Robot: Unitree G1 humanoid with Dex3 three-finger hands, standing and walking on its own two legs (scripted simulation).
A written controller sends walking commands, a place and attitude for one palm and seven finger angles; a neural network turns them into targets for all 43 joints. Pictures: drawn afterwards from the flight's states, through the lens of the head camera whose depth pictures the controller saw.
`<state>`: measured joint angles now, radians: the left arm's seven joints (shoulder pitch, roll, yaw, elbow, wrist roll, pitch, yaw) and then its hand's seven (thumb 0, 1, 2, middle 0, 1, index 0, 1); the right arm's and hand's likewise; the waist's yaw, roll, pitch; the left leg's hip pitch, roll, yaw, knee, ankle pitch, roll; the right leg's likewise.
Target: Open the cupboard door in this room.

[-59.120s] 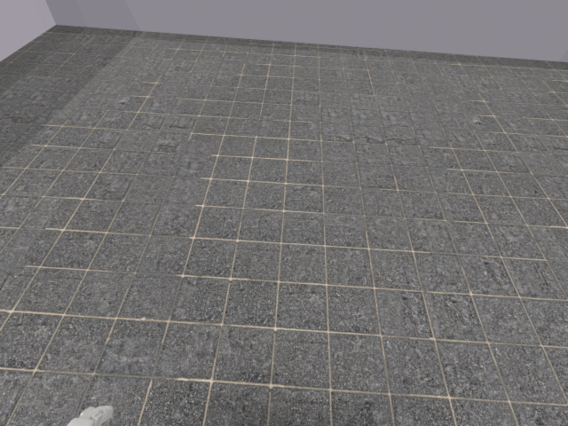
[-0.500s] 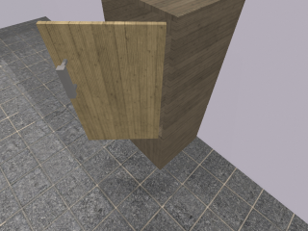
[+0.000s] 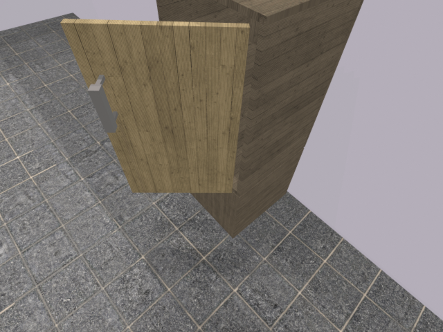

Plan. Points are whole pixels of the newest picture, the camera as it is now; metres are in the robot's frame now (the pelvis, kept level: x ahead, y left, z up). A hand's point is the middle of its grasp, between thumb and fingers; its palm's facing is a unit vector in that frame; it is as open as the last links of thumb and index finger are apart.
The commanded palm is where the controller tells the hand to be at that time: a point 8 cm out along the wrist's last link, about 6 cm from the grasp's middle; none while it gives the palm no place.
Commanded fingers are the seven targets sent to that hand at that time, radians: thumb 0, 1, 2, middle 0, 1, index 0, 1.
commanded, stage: come to a stop and stand still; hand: left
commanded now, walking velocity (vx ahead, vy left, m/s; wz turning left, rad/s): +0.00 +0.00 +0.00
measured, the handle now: (106, 104) +0.56 +0.32 +0.07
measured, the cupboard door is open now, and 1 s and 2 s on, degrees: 50 50 50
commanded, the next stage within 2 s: look again from close up in 0.50 s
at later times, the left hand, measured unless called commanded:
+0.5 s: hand out of the picture -0.03 +0.16 -0.17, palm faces +0.04 -0.99 -0.16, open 7.4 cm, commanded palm none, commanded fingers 0.00 0.90 0.90 -0.20 -0.30 -0.20 -0.30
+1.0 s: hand out of the picture +0.00 +0.19 -0.16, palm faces +0.02 -0.97 -0.23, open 7.4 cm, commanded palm none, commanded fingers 0.00 0.90 0.90 -0.20 -0.30 -0.20 -0.30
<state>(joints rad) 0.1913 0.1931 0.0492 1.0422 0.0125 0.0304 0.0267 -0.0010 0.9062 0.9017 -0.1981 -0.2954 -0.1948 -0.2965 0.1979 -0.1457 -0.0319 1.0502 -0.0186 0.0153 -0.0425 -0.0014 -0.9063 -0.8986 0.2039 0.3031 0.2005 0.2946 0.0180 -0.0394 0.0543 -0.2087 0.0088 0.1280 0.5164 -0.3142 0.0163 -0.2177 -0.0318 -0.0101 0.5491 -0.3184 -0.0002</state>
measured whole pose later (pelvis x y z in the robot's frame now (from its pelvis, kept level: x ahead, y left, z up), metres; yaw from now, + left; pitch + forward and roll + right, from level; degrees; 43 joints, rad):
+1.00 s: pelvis -0.01 +0.02 +0.00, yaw +0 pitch +0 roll +1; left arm 0.28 0.15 -0.01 1.10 0.01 -0.02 0.04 0.00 0.91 0.90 -0.20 -0.30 -0.19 -0.30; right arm 0.30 -0.16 0.01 1.09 -0.02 -0.02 -0.03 0.02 -0.93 -0.90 0.20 0.30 0.20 0.29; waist -0.01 0.03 0.01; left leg -0.19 -0.01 0.13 0.48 -0.28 0.04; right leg -0.20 -0.05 0.00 0.52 -0.31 0.02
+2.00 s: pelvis +0.00 +0.00 +0.01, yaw -1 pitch +0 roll +1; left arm 0.24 0.18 -0.01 1.08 0.01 -0.01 0.03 0.00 0.90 0.90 -0.20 -0.30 -0.20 -0.30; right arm 0.25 -0.17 0.01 1.10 -0.02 -0.02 -0.03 0.00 -0.91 -0.90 0.20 0.30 0.20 0.29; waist 0.00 -0.01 0.03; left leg -0.17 0.03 0.13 0.46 -0.29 0.01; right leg -0.19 -0.01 0.00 0.50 -0.31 -0.01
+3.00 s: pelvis +0.00 -0.01 +0.00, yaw +1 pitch +0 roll +0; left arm 0.24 0.19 0.02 1.08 0.02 -0.01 0.02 0.00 0.90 0.90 -0.20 -0.30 -0.20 -0.30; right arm 0.25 -0.19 -0.01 1.11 -0.02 0.01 -0.02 0.00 -0.90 -0.90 0.20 0.30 0.20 0.29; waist 0.00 -0.01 0.02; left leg -0.21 0.04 0.10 0.53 -0.33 0.00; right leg -0.18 0.00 -0.04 0.50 -0.32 -0.02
